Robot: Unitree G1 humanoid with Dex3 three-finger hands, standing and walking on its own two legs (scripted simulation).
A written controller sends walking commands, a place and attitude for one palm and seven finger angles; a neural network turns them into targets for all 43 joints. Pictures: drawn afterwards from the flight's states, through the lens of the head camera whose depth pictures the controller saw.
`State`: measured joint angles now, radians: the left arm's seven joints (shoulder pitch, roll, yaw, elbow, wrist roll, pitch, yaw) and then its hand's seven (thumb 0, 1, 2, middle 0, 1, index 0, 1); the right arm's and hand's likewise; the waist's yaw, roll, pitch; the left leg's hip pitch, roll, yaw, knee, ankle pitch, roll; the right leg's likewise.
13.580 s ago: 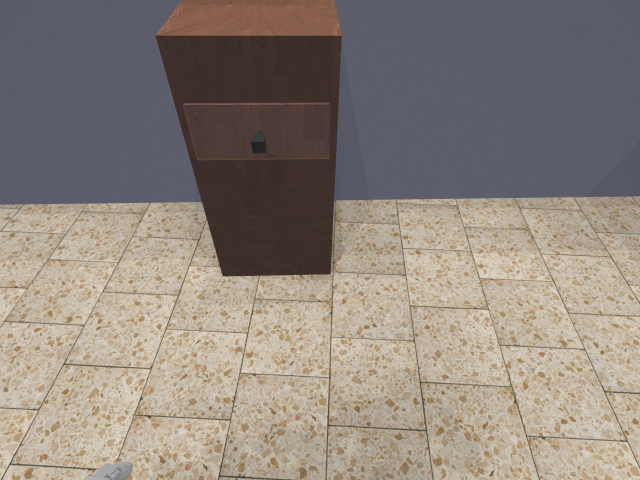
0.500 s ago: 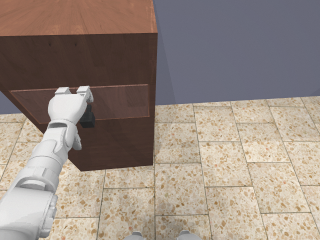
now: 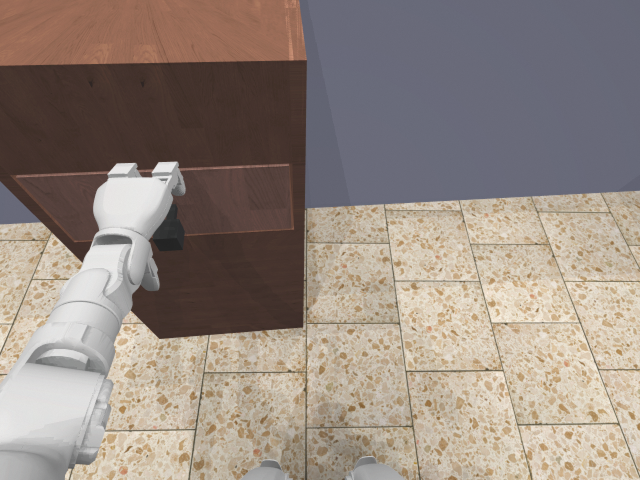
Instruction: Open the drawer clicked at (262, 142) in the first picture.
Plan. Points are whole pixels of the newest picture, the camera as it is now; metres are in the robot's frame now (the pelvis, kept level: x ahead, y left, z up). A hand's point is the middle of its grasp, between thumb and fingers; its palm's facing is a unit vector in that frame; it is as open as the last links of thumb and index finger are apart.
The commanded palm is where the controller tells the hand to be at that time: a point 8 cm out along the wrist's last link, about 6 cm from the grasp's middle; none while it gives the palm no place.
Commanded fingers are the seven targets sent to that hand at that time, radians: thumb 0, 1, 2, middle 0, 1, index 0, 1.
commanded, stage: move the hooked fingers above the handle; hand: left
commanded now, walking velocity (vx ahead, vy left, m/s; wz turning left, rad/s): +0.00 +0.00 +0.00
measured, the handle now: (170, 225) +0.50 +0.24 -0.07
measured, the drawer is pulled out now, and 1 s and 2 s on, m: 0.00 0.00 0.00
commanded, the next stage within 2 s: lower the fingers behind the handle in 1.68 s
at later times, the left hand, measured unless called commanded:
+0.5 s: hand (147, 230) +0.44 +0.24 +0.00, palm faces -0.09 -0.04 -0.99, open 13.8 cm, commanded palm +0.44 +0.24 +0.05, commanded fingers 0.00 -0.50 0.30 -0.30 -1.20 -0.30 -1.20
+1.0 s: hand (146, 229) +0.45 +0.24 -0.01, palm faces -0.15 -0.05 -0.99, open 13.8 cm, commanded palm +0.44 +0.24 +0.05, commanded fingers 0.00 -0.50 0.30 -0.30 -1.20 -0.30 -1.20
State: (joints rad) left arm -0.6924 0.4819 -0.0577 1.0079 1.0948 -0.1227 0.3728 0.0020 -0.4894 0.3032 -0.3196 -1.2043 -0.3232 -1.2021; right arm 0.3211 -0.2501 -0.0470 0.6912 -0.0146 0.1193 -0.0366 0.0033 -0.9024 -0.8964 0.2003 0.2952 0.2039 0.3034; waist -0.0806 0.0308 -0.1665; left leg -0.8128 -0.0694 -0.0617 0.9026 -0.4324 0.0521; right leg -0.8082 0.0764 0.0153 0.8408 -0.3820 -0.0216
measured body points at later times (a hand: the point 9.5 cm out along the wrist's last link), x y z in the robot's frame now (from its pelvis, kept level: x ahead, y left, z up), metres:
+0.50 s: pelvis +0.01 -0.01 +0.00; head +0.11 +0.00 +0.44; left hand +0.44 +0.24 +0.05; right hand +0.05 -0.29 -0.13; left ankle -0.01 +0.08 -0.69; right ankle +0.00 -0.11 -0.69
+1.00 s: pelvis +0.01 +0.00 +0.00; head +0.10 +0.01 +0.44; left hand +0.45 +0.24 +0.05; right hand +0.03 -0.27 -0.12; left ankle -0.01 +0.08 -0.69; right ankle +0.00 -0.11 -0.69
